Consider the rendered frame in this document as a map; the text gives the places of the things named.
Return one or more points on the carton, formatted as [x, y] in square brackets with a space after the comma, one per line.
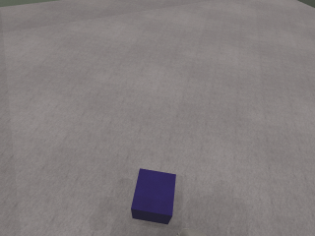
[154, 196]

